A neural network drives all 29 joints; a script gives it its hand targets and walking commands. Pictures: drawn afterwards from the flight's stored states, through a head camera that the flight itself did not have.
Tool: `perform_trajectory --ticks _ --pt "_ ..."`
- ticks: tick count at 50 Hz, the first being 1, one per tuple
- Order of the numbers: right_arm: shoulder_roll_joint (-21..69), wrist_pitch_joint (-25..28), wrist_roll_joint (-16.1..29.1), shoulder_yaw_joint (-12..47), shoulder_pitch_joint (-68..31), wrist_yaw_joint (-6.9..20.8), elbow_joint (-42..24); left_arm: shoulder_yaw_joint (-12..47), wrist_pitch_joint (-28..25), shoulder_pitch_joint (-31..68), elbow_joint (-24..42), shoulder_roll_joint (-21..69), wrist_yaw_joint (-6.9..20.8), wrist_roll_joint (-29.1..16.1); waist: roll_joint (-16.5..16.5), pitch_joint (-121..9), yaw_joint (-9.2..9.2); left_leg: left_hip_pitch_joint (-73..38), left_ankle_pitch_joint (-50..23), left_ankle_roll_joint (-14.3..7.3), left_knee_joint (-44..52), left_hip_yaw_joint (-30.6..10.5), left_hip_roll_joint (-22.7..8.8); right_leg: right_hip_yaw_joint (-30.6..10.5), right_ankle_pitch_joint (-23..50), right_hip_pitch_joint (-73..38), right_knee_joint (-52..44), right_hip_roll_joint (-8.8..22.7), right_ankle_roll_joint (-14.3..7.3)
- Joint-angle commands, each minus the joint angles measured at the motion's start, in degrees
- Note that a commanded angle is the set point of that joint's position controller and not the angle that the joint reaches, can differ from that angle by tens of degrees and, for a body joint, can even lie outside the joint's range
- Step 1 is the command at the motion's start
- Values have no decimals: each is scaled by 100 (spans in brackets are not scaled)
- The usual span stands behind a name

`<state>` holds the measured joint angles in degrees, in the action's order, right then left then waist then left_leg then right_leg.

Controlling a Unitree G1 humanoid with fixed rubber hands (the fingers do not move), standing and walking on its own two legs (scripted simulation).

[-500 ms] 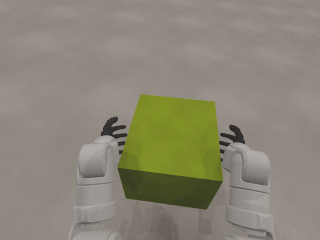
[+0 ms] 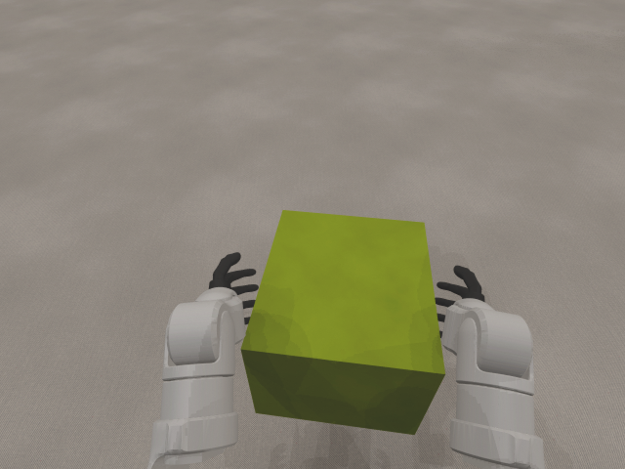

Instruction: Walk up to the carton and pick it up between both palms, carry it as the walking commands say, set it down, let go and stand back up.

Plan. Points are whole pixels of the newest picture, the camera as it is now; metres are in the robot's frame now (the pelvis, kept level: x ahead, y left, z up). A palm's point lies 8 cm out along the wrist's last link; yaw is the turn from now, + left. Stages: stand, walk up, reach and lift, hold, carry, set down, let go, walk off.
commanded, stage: carry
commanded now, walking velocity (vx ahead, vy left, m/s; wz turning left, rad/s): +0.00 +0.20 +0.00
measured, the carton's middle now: (343, 313) +0.35 -0.02 -0.02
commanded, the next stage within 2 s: none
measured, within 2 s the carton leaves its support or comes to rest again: neither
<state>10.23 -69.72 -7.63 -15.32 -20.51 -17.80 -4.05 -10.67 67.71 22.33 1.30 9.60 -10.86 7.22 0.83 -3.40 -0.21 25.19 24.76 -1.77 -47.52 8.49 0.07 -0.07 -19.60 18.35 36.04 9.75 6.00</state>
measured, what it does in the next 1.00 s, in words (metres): steps to the left: left foot, then right foot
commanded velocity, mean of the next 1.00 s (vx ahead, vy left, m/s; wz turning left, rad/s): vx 0.00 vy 0.20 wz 0.00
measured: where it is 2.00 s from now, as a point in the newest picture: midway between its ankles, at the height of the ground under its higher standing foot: outside the picture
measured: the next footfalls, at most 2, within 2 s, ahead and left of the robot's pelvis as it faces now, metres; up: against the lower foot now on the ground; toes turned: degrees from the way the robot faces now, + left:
left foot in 0.06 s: +0.06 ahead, +0.11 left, +0.00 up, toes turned +8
right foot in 0.64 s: -0.03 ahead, -0.11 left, +0.00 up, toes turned -7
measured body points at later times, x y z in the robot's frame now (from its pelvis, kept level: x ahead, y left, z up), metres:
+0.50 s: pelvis -0.04 +0.06 +0.00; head -0.05 +0.09 +0.45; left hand +0.27 +0.20 +0.07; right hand +0.26 -0.10 +0.09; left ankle +0.02 +0.10 -0.72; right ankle -0.06 -0.10 -0.67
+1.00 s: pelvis -0.05 +0.13 +0.00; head -0.01 +0.15 +0.45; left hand +0.27 +0.28 +0.05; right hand +0.25 -0.03 +0.06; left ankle -0.03 +0.20 -0.72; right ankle -0.08 -0.07 -0.68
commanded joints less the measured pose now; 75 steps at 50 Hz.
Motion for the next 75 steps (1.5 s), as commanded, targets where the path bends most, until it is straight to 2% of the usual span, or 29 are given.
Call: perform_trajectory --ticks 1,2,3,4,5,7,9,19,26,28,29,30,31,32,33,35,37,39,43,45,46,47,48,50,54,61,66,72,75 --pt "5819 71 2921 4679 -3708 2983 -323 3892 19 2714 536 5680 2210 -2265 1655 -2056 29 -659 -865 174 2162 -334 -36 -493 4945 -1266 -220 624 -737" --pt "5832 80 2936 4674 -3724 2983 -403 3918 -3 2715 599 5736 2176 -2257 1211 -2416 -26 -1515 -1658 199 2873 -484 -301 -254 4434 -1108 293 412 -495" --pt "5773 97 2861 4591 -3521 2955 -427 4005 -12 2644 784 5709 2157 -2331 512 -2785 -64 -2633 -3366 146 2358 -880 -869 -56 2960 -200 841 209 -268" --pt "5688 146 2858 4498 -3336 2973 -514 4087 -20 2454 859 5738 2126 -2366 -1032 -2988 -40 -3777 -6590 16 1765 -1554 -1800 284 -483 1120 1536 -225 -133" --pt "5697 205 2858 4437 -3328 2971 -591 4269 -45 2685 1040 5814 2131 -2443 -1603 -3079 -65 -3822 -7466 -271 1431 -1584 -2129 536 -1687 1598 2100 -393 -83" --pt "5759 215 2799 4418 -3166 2983 -719 4466 -84 2918 1273 5939 2110 -2567 -1029 -2739 -76 -3146 -5874 -440 1722 -1275 -1939 427 -1451 1625 2695 -370 -53" --pt "5712 204 2778 4342 -3294 2999 -901 4582 -61 3268 1410 6071 2093 -2712 -1097 -2412 -74 -2690 -4308 -614 2047 -1191 -1720 450 -1144 1719 2945 -458 -122" --pt "5566 23 2591 4099 -2896 3087 -38 4308 153 2921 698 5760 2097 -2546 -1019 -1788 -42 -1606 -495 -525 2938 -1244 -1654 629 -721 1460 2195 -579 -290" --pt "5613 48 2573 4200 -3074 3051 -137 4276 173 3071 644 5809 2176 -2596 -1375 -1787 8 -1398 -516 -678 2698 -1050 -1512 868 -741 864 1088 -683 -465" --pt "5609 39 2578 4225 -3256 3048 -234 4215 180 3026 528 5941 2189 -2562 -1119 -1650 96 -1342 -931 -584 2266 -752 -1290 1008 -187 486 -28 -771 -462" --pt "5597 24 2541 4220 -2969 3044 -53 4173 187 2994 496 5885 2209 -2533 -1039 -1788 125 -1109 -856 -379 2166 -603 -1127 802 150 -97 -563 -723 -601" --pt "5572 44 2494 4188 -2916 3030 42 4203 195 3057 402 5882 2226 -2559 -654 -1782 164 -570 -1055 -200 1658 -546 -978 64 373 -690 -955 -248 -783" --pt "5613 85 2569 4315 -3222 3029 -278 4110 166 2882 300 5868 2245 -2483 581 -1801 151 323 -808 59 713 -310 -438 -1501 1519 -1230 -1211 868 -1110" --pt "5658 92 2647 4419 -3270 3017 -300 4118 124 2743 375 5801 2233 -2413 1438 -1777 138 928 412 239 -429 -658 -136 -2846 1813 -1227 -1582 1808 -1537" --pt "5742 99 2655 4490 -3192 3041 -116 3986 130 2519 237 5683 2241 -2274 1167 -1288 133 1187 446 205 -1356 -1156 1 -2885 1490 -820 -1836 1898 -1588" --pt "5738 159 2743 4622 -3628 2994 -486 4124 65 2978 576 5717 2273 -2347 781 -1296 127 1222 16 246 -1328 -1498 -279 -1821 2266 -915 -1384 1580 -1472" --pt "5790 136 2796 4662 -3736 2965 -527 4110 70 3086 740 5707 2286 -2435 1036 -1368 80 1019 -109 305 -696 -815 -107 -773 3675 -1171 -935 975 -1113" --pt "5786 112 2855 4775 -3812 2873 -726 3894 68 2763 650 5666 2286 -2399 1620 -1608 109 1015 116 305 -130 -602 0 -809 5242 -1821 -713 955 -1107" --pt "5749 97 2805 4787 -3486 2796 -778 3939 43 2549 772 5651 2245 -2407 1990 -1950 100 184 -301 263 1355 -397 7 -498 5860 -1793 -350 819 -822" --pt "5795 70 2830 4786 -3294 2818 -765 4020 21 2473 980 5599 2198 -2385 1341 -2477 -30 -1291 -1902 252 2865 -513 -269 -72 4782 -1408 406 484 -409" --pt "5742 104 2852 4720 -3359 2854 -898 4143 1 2506 1168 5637 2157 -2432 244 -2888 -82 -2648 -3925 139 2252 -988 -898 100 2836 -204 1075 230 -196" --pt "5666 128 2849 4630 -3283 2872 -954 4192 18 2334 1164 5701 2133 -2449 -1404 -2983 -34 -3652 -7292 -33 1716 -1891 -1979 512 -982 1189 1870 -296 -81" --pt "5670 146 2854 4514 -3068 2884 -892 4342 17 2436 1213 5787 2112 -2520 -1766 -3003 -21 -3686 -7823 -166 1462 -1621 -2061 516 -1848 1522 2405 -381 -89" --pt "5780 166 2854 4478 -2980 2946 -896 4549 -64 2823 1535 5929 2058 -2622 -1231 -2656 -52 -3225 -6481 -281 1692 -1367 -1853 430 -1499 1813 2995 -379 -65" --pt "5636 132 2758 4373 -2959 2973 -1031 4551 -14 2756 1567 5954 1983 -2627 -1067 -2467 -50 -2887 -4783 -678 1978 -1187 -1526 545 -961 1897 2905 -533 -98" --pt "5459 75 2574 4106 -2455 3065 -426 4572 110 2731 1123 5807 1981 -2617 -1037 -1975 -28 -2167 -1971 -323 2831 -1453 -1607 520 -669 1717 2540 -654 -172" --pt "5427 59 2578 4121 -2643 3095 -396 4532 157 2721 853 5864 2017 -2630 -1086 -1762 -18 -1874 -709 -185 3077 -1293 -1484 560 -601 1654 2493 -624 -188" --pt "5455 58 2587 4111 -2792 3109 -365 4491 186 2927 839 5858 2012 -2629 -1230 -1835 -7 -1884 -584 0 3157 -1283 -1419 579 -677 1352 2171 -682 -258" --pt "5450 52 2618 4172 -3018 3105 -513 4430 200 2926 820 5863 2038 -2600 -1216 -1923 5 -1748 -655 -133 3160 -1221 -1405 724 -835 1041 1711 -719 -306"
